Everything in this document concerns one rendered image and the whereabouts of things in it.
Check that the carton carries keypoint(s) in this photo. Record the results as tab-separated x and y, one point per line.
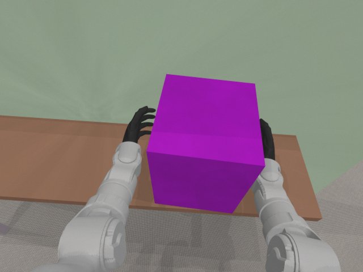
205	150

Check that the right robot forearm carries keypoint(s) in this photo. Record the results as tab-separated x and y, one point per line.
274	208

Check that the robot right upper arm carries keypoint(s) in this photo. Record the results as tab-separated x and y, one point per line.
294	253

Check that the left robot forearm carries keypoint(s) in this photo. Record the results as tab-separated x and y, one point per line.
117	188

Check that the robot left upper arm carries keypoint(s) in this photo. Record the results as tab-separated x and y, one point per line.
90	244

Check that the robot left hand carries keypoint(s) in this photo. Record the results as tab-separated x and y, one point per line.
133	133

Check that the table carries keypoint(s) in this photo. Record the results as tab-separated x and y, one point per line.
65	161

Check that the robot right hand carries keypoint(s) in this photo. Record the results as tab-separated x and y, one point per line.
267	140

